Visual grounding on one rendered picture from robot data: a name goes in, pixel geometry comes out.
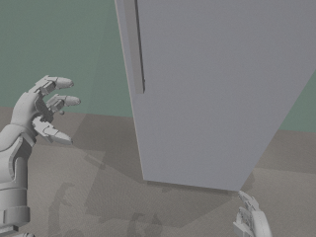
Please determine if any left robot forearm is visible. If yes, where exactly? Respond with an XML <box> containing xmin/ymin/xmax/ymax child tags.
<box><xmin>0</xmin><ymin>124</ymin><xmax>37</xmax><ymax>237</ymax></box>

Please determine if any handle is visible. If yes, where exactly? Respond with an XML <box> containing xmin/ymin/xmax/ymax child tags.
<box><xmin>123</xmin><ymin>0</ymin><xmax>145</xmax><ymax>95</ymax></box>

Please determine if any fridge door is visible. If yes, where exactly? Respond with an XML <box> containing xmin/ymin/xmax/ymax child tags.
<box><xmin>117</xmin><ymin>0</ymin><xmax>316</xmax><ymax>192</ymax></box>

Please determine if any robot left hand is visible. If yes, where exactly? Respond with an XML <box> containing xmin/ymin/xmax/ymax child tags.
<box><xmin>10</xmin><ymin>75</ymin><xmax>81</xmax><ymax>145</ymax></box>

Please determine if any robot right hand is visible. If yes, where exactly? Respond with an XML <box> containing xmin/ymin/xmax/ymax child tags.
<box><xmin>233</xmin><ymin>191</ymin><xmax>273</xmax><ymax>237</ymax></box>

